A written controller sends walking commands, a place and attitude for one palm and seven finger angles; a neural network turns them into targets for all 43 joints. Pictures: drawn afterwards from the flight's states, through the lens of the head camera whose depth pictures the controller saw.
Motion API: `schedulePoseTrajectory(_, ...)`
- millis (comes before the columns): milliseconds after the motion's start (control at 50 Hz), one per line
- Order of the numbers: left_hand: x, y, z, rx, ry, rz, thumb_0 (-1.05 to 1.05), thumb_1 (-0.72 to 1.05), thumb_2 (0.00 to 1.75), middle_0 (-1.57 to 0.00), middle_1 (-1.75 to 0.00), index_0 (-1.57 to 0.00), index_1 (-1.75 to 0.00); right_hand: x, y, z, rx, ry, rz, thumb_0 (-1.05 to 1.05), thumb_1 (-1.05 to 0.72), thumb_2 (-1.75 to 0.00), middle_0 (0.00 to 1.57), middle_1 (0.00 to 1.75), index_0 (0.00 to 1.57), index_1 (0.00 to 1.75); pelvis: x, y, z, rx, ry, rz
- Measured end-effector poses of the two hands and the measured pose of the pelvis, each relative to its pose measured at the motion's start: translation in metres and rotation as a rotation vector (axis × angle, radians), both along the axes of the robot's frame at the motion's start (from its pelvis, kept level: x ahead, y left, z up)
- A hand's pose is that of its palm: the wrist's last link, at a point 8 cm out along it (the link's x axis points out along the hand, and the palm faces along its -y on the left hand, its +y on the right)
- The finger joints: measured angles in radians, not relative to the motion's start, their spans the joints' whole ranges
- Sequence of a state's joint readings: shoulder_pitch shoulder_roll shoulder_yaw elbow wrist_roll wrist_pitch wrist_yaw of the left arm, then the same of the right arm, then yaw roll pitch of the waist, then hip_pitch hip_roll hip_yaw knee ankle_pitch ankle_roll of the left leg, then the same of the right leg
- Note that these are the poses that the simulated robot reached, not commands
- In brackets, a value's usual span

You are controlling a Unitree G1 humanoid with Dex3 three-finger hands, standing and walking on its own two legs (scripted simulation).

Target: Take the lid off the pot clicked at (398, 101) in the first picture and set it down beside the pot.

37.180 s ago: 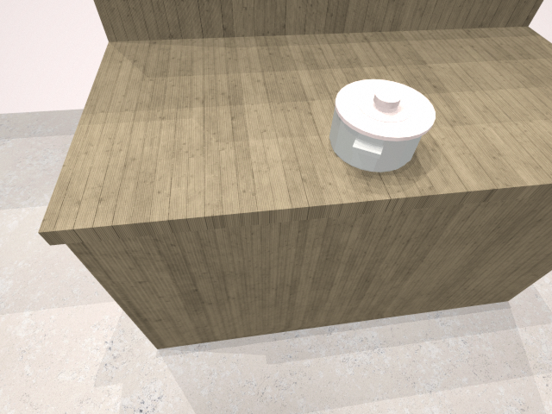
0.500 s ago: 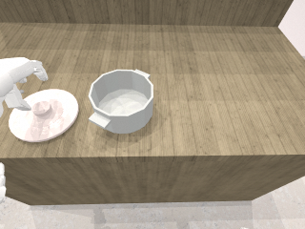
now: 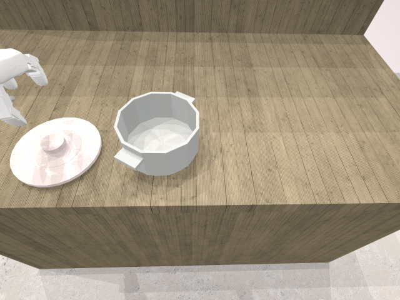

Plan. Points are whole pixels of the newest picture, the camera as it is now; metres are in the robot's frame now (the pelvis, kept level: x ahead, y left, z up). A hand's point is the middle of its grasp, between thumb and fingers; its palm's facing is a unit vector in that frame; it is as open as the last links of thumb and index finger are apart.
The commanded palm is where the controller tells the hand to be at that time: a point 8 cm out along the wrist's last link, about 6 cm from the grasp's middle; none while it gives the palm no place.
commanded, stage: raise the empty hand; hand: left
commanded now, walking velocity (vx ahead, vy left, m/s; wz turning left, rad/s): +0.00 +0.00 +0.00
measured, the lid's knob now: (53, 143) +0.43 +0.33 +0.04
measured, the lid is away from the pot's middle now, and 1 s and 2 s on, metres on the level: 0.23 0.23 0.23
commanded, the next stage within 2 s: draw the hand back to the body in 0.28 s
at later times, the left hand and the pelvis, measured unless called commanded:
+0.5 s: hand (2, 87) +0.43 +0.35 +0.19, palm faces -0.29 -0.06 -0.96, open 11.0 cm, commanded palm +0.41 +0.33 +0.26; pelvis +0.00 +0.01 +0.00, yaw +0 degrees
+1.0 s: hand (27, 96) +0.38 +0.27 +0.21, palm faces +0.22 -0.75 -0.63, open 11.0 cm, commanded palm +0.33 +0.31 +0.25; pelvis +0.00 +0.00 +0.01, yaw -1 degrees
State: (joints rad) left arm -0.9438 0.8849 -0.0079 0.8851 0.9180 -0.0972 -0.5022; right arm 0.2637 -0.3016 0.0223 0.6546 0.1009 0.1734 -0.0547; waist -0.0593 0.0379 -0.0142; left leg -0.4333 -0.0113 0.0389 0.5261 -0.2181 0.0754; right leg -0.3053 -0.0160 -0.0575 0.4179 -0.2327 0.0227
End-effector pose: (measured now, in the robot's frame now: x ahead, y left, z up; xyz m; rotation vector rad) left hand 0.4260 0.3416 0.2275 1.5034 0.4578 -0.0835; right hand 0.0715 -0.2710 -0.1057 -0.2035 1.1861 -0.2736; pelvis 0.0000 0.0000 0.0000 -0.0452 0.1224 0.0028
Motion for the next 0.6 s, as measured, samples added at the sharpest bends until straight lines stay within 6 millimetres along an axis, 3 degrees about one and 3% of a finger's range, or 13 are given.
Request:
schedulePoseTrajectory(240,0.006,0.002,0.024,0.007,-0.045,0.021,0.0,-0.08,0.8,-0.43,-0.73,-0.43,-0.74,0.007,0.005,0.001,0.016,-0.012,0.003,0.01,-0.9,-0.9,0.2,0.3,0.2,0.3,0.004,0.003,0.001,0.001,0.005,-0.001)
schedulePoseTrajectory(600,-0.008,0.001,0.016,0.022,-0.042,0.004,0.0,-0.08,0.8,-0.43,-0.73,-0.43,-0.74,0.026,0.016,0.003,0.042,-0.057,0.04,0.01,-0.9,-0.9,0.2,0.3,0.2,0.3,0.002,0.007,0.001,0.001,0.0,0.005)
